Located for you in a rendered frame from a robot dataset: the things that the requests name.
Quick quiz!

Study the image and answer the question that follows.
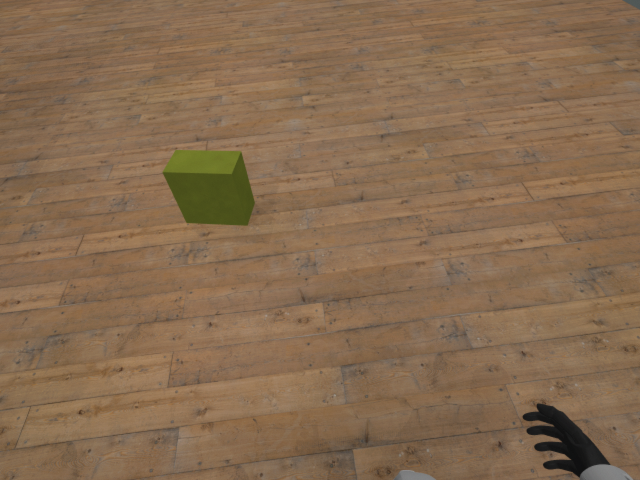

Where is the right robot hand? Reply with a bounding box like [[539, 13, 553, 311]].
[[523, 403, 610, 478]]

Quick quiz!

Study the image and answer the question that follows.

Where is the carton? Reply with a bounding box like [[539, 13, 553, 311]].
[[163, 150, 255, 226]]

